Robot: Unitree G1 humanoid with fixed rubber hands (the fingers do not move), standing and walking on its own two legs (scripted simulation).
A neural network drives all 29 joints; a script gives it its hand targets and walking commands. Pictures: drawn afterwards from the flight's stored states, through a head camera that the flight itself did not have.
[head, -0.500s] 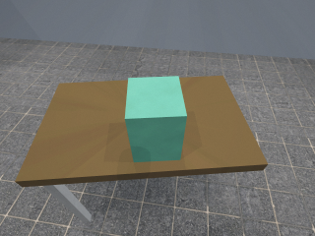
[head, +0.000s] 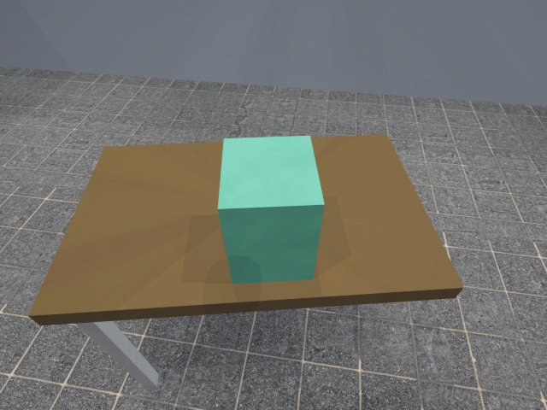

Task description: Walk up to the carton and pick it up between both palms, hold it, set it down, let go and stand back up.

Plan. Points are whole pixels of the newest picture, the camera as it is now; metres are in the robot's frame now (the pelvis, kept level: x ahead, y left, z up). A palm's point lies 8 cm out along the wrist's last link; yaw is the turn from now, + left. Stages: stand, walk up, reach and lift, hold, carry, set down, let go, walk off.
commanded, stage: stand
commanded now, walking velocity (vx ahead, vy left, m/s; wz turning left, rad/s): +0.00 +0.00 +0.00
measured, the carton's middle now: (270, 212) +0.50 +0.03 -0.02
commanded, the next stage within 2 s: none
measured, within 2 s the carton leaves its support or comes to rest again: neither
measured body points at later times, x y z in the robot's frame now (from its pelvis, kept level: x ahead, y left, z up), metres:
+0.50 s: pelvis +0.00 +0.00 +0.00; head +0.01 -0.01 +0.45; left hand -0.02 +0.20 -0.16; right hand -0.02 -0.20 -0.17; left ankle -0.02 +0.13 -0.74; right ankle -0.01 -0.11 -0.74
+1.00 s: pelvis +0.00 -0.01 +0.00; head +0.02 -0.02 +0.45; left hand -0.02 +0.19 -0.16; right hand -0.02 -0.21 -0.17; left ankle -0.02 +0.13 -0.74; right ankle -0.01 -0.11 -0.74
